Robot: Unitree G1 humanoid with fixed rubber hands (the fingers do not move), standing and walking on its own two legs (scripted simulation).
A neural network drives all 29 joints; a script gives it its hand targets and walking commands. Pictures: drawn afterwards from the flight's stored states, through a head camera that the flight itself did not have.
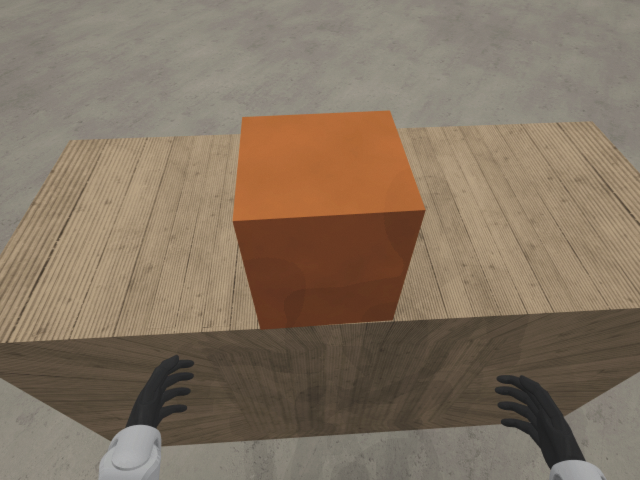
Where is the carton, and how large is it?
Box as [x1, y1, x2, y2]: [233, 110, 425, 329]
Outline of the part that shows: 389,110 242,117 233,210 233,224 260,329 392,319 425,210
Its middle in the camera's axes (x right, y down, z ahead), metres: +0.00 -0.02 +0.57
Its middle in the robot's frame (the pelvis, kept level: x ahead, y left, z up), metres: +0.46 +0.02 +0.04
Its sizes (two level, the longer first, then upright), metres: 0.210 0.200 0.250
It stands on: a pedestal, 0.69 m high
